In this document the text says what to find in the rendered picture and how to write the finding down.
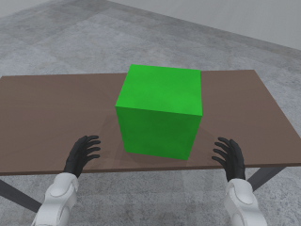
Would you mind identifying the table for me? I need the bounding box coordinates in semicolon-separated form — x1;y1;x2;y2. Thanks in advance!
0;70;301;213

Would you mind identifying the left robot forearm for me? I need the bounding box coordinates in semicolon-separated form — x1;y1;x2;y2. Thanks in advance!
31;172;79;226

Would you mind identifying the right robot forearm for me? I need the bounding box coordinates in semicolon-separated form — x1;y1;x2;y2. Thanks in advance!
224;178;268;226

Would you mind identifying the carton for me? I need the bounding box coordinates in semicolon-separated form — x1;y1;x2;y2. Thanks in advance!
115;64;202;160

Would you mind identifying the robot left hand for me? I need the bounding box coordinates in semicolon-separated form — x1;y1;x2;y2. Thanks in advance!
63;135;101;178

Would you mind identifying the robot right hand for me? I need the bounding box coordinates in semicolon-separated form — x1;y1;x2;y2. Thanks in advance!
212;137;246;182

